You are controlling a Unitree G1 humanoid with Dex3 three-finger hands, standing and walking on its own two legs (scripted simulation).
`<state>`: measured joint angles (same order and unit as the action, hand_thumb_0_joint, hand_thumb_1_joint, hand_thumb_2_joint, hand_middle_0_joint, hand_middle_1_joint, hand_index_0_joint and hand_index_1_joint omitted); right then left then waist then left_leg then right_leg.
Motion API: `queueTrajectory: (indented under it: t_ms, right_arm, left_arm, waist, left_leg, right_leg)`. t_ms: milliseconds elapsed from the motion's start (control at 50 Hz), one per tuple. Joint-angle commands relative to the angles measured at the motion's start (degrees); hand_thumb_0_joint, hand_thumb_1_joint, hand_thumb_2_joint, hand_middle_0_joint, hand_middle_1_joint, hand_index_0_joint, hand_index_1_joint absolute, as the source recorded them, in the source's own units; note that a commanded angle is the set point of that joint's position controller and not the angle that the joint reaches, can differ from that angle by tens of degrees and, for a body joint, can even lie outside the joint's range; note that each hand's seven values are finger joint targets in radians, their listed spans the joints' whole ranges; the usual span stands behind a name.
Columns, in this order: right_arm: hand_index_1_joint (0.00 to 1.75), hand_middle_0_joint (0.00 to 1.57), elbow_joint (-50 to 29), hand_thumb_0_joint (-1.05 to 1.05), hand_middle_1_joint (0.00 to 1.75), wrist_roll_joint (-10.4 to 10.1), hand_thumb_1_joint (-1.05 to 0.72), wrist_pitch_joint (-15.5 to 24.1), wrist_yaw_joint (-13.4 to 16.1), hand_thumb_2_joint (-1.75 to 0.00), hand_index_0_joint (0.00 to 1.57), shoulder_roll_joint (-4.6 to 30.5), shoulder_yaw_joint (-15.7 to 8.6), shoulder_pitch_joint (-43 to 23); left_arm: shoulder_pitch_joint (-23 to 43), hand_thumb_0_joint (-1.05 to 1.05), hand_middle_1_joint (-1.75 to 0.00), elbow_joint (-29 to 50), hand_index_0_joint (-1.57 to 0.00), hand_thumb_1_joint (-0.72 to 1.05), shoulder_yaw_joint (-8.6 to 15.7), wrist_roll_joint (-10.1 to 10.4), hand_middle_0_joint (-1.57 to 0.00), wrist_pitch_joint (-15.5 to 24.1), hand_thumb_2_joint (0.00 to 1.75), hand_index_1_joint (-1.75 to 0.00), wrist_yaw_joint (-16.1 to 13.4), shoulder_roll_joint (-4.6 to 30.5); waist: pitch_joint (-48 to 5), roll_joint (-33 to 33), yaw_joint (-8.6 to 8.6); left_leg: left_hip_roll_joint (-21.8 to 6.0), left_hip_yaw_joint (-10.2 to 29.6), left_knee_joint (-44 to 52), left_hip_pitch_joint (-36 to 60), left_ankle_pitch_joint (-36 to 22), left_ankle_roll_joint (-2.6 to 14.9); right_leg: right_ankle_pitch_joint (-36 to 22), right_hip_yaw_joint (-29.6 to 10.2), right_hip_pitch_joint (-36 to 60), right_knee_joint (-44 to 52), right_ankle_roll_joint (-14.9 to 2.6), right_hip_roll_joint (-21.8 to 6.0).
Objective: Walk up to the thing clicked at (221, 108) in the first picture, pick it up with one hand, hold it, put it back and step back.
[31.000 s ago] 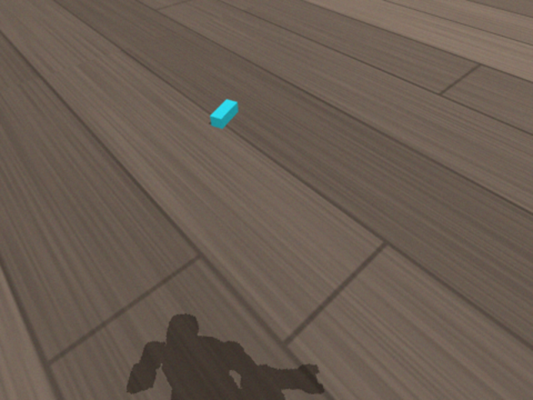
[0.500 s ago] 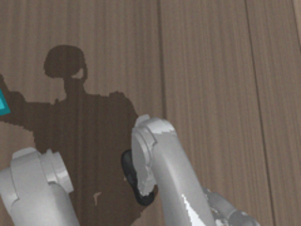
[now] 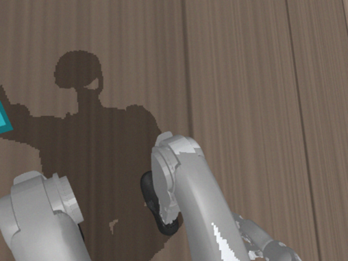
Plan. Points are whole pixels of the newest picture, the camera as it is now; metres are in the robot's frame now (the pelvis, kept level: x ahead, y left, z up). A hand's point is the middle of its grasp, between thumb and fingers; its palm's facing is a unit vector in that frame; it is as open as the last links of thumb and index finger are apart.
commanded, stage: open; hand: left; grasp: from above
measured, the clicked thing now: out of the picture +0.43 +0.35 -0.27
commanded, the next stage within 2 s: withdraw in 0.02 s
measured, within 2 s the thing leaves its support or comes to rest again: rests again in 0.50 s
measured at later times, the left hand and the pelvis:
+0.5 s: hand out of the picture +0.45 +0.37 -0.16, palm faces -0.28 -0.09 -0.96, open 14.3 cm; pelvis +0.01 +0.00 +0.01, yaw +2 degrees
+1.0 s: hand out of the picture +0.42 +0.37 -0.08, palm faces -0.49 -0.11 -0.86, open 14.0 cm; pelvis -0.01 -0.01 +0.06, yaw +6 degrees
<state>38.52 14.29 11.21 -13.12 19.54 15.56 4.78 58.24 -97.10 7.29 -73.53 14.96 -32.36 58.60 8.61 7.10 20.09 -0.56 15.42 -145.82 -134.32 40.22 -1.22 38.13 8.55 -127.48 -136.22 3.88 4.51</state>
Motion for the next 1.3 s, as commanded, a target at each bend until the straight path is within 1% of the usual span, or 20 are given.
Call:
queueTrajectory:
  t_ms: [0,60,100,140,200,280,340,420,460,540,640,740,900,1040,1080,1120,1140,1180,1200,1280]
  right_arm:
    - [0.30,0.20,0.09,0.00,0.30,-0.03,-0.88,-0.23,1.03,-0.90,0.20,18.26,-5.08,9.65]
    - [0.30,0.20,0.45,0.00,0.30,0.18,-0.88,-0.58,1.27,-0.90,0.20,18.07,-4.97,10.12]
    - [0.30,0.20,0.64,0.00,0.30,0.34,-0.88,-0.48,1.24,-0.90,0.20,17.93,-5.04,10.58]
    - [0.30,0.20,0.11,0.00,0.30,0.22,-0.90,-0.31,1.41,-0.90,0.20,17.86,-4.81,9.62]
    - [0.30,0.20,0.66,0.00,0.30,0.12,-0.90,-0.09,1.40,-0.90,0.20,18.06,-5.24,9.88]
    - [0.30,0.20,1.07,0.00,0.30,-0.50,-0.90,0.30,0.62,-0.90,0.20,17.47,-6.96,10.94]
    - [0.30,0.20,0.71,0.00,0.30,-1.96,-0.90,-0.50,0.35,-0.90,0.20,16.31,-9.64,10.32]
    - [0.30,0.20,1.51,0.00,0.30,-4.54,-0.90,-2.38,-0.11,-0.90,0.20,14.85,-13.63,11.64]
    - [0.30,0.20,2.11,0.00,0.30,-5.81,-0.90,-3.49,-0.19,-0.90,0.20,13.90,-14.62,12.85]
    - [0.30,0.20,1.33,0.00,0.30,-7.91,-0.90,-6.33,0.68,-0.90,0.20,13.08,-16.49,14.98]
    - [0.30,0.20,0.26,0.00,0.30,-9.56,-0.90,-9.30,3.12,-0.90,0.20,11.31,-16.80,15.87]
    - [0.30,0.20,-1.93,0.00,0.30,-9.57,-0.90,-10.99,5.68,-0.90,0.20,10.06,-15.42,14.74]
    - [0.30,0.20,-2.13,0.00,0.30,-8.56,-0.90,-11.49,7.49,-0.90,0.20,10.39,-12.89,14.12]
    - [0.30,0.20,-1.13,0.00,0.30,-6.34,-0.90,-11.02,7.41,-0.90,0.20,11.90,-11.60,14.02]
    - [0.30,0.20,-0.35,0.00,0.30,-5.59,-0.90,-10.39,7.25,-0.90,0.20,12.52,-11.64,15.00]
    - [0.30,0.20,0.04,0.00,0.30,-5.04,-0.88,-9.94,7.18,-0.89,0.20,12.95,-12.21,14.94]
    - [0.30,0.20,0.31,0.00,0.30,-4.69,-0.89,-9.48,7.07,-0.89,0.20,13.18,-12.49,15.68]
    - [0.30,0.20,0.39,0.00,0.30,-4.43,-0.88,-8.82,6.82,-0.89,0.20,13.05,-13.09,15.55]
    - [0.30,0.20,0.54,0.00,0.30,-4.59,-0.89,-8.41,6.60,-0.89,0.20,13.19,-13.85,16.05]
    - [0.30,0.20,0.63,0.00,0.30,-5.40,-0.89,-7.48,5.53,-0.90,0.20,12.81,-15.48,16.77]
  left_arm:
    - [13.50,0.00,-1.03,7.43,-0.07,-0.51,0.63,0.44,-0.07,1.29,1.01,-1.03,-2.21,14.00]
    - [12.24,0.00,-1.03,6.31,-0.07,-0.51,2.25,0.25,-0.06,1.37,1.01,-1.03,-3.09,15.13]
    - [12.85,0.00,-1.01,6.48,-0.06,-0.52,1.43,-0.69,-0.06,1.19,1.02,-1.02,-3.01,15.17]
    - [14.17,0.00,-1.03,6.92,-0.08,-0.51,0.66,0.22,-0.06,1.19,0.98,-1.01,-3.26,13.93]
    - [15.33,0.00,-1.02,11.44,-0.07,-0.52,2.87,0.10,-0.07,0.70,0.98,-1.01,-4.45,16.48]
    - [16.18,0.00,-1.01,18.12,-0.07,-0.52,4.03,0.20,-0.07,-1.27,0.98,-1.00,-4.60,16.33]
    - [11.97,0.00,-1.01,25.08,-0.07,-0.52,5.94,1.63,-0.07,-3.82,0.99,-1.00,-3.25,15.15]
    - [10.37,0.00,-0.99,32.32,-0.07,-0.52,3.56,4.50,-0.07,-8.06,0.99,-0.99,1.87,8.04]
    - [8.84,0.00,-1.00,30.03,-0.07,-0.53,0.00,5.47,-0.07,-9.89,0.99,-1.00,5.88,2.41]
    - [11.07,0.00,-1.00,35.48,-0.07,-0.53,-3.01,7.98,-0.07,-10.85,1.00,-1.01,13.51,-1.28]
    - [11.03,0.00,-1.01,34.59,-0.07,-0.52,-5.38,9.75,-0.08,-9.89,1.01,-1.01,21.32,-3.39]
    - [11.32,0.00,-1.01,31.70,-0.08,-0.52,-4.81,9.09,-0.08,-6.84,1.01,-1.02,24.44,-0.89]
    - [14.70,0.00,-1.00,26.23,-0.08,-0.51,-4.69,6.39,-0.08,-0.81,1.00,-1.00,21.61,0.99]
    - [18.61,0.00,-1.01,21.95,-0.08,-0.51,-2.65,2.06,-0.08,3.38,0.99,-1.00,13.63,4.48]
    - [20.57,0.00,-1.01,21.88,-0.08,-0.51,-0.55,0.63,-0.07,3.92,0.98,-1.00,10.72,6.90]
    - [21.33,0.00,-0.85,23.07,-0.24,-0.35,1.33,-0.37,-0.23,3.80,0.99,-0.84,7.96,8.51]
    - [20.57,0.00,-0.93,23.47,-0.16,-0.42,1.52,-0.48,-0.15,3.37,0.92,-0.92,6.81,7.87]
    - [19.48,0.00,-0.77,26.04,-0.23,-0.26,2.88,-0.10,-0.26,1.65,0.97,-0.76,4.98,8.16]
    - [19.05,0.00,-0.85,27.78,-0.17,-0.34,4.05,0.62,-0.18,0.68,0.89,-0.84,4.34,8.32]
    - [16.25,0.00,-0.63,30.98,-0.22,-0.12,4.33,4.19,-0.24,-3.82,0.90,-0.65,4.99,6.51]
  waist:
    - [-37.35,-29.48,1.92]
    - [-37.15,-27.95,1.61]
    - [-36.18,-28.58,2.26]
    - [-36.79,-28.32,2.20]
    - [-40.62,-31.92,0.54]
    - [-44.12,-35.67,-0.69]
    - [-50.57,-39.72,-4.70]
    - [-52.82,-39.79,-6.43]
    - [-49.86,-35.33,-5.52]
    - [-51.60,-29.47,-5.86]
    - [-46.61,-19.06,-5.18]
    - [-42.63,-15.48,-6.09]
    - [-42.45,-18.31,-5.32]
    - [-44.38,-24.27,-4.12]
    - [-45.64,-26.32,-4.08]
    - [-48.71,-29.88,-4.50]
    - [-49.07,-30.83,-3.93]
    - [-52.69,-32.63,-5.21]
    - [-54.16,-35.33,-5.32]
    - [-57.66,-35.42,-6.69]
  left_leg:
    - [-2.03,-6.17,15.75,29.08,-10.75,1.28]
    - [-1.99,-6.81,14.74,27.13,-11.25,1.70]
    - [-2.16,-7.04,14.23,27.32,-11.07,1.76]
    - [-2.15,-6.89,14.53,27.02,-10.19,1.76]
    - [-2.13,-6.74,15.51,30.63,-11.76,1.09]
    - [-1.94,-7.48,15.60,32.51,-14.31,0.85]
    - [-1.76,-8.79,17.24,35.53,-16.28,0.58]
    - [-1.14,-9.65,20.80,36.50,-15.55,0.58]
    - [-0.90,-9.92,21.98,34.70,-13.94,1.21]
    - [-0.39,-9.41,25.77,35.77,-11.95,1.93]
    - [0.58,-11.44,26.51,30.21,-10.28,3.24]
    - [1.01,-12.27,27.84,27.20,-7.55,3.45]
    - [0.77,-12.02,27.33,28.25,-5.63,3.20]
    - [0.63,-10.99,24.70,30.96,-6.14,2.22]
    - [0.66,-10.89,23.86,32.67,-7.28,1.92]
    - [0.57,-10.94,23.44,35.42,-8.57,1.62]
    - [0.55,-11.07,23.21,36.23,-9.57,1.54]
    - [0.42,-11.21,23.22,38.29,-10.34,1.41]
    - [0.51,-11.29,23.91,39.94,-11.18,1.19]
    - [0.44,-11.93,24.76,40.33,-12.31,1.40]
  right_leg:
    - [-13.19,7.57,18.49,11.26,-4.91,1.61]
    - [-14.16,7.07,19.90,11.74,-4.68,1.73]
    - [-14.04,6.55,19.27,11.57,-4.72,1.82]
    - [-13.27,6.59,19.40,11.95,-4.78,1.88]
    - [-14.10,7.27,19.22,11.16,-5.02,1.60]
    - [-16.39,6.64,18.45,10.46,-5.29,1.25]
    - [-17.66,5.12,19.15,11.02,-5.72,0.86]
    - [-16.42,3.74,16.22,12.37,-6.12,0.10]
    - [-14.88,3.13,15.71,14.42,-5.97,0.10]
    - [-13.43,1.92,18.61,17.92,-6.16,-0.45]
    - [-11.85,-0.36,23.18,23.23,-5.75,-0.79]
    - [-7.56,-1.44,24.45,25.09,-5.89,-1.22]
    - [-5.68,-0.93,20.84,23.34,-5.81,-1.26]
    - [-5.93,0.96,16.24,18.61,-6.09,-1.05]
    - [-7.16,1.69,15.73,17.49,-6.05,-1.22]
    - [-8.43,2.16,14.72,16.07,-6.07,-1.29]
    - [-9.53,2.48,14.61,15.63,-5.90,-1.45]
    - [-10.22,2.29,14.29,15.18,-6.15,-1.53]
    - [-10.97,2.29,14.21,14.61,-6.15,-1.88]
    - [-12.53,1.55,15.37,15.66,-6.30,-2.08]
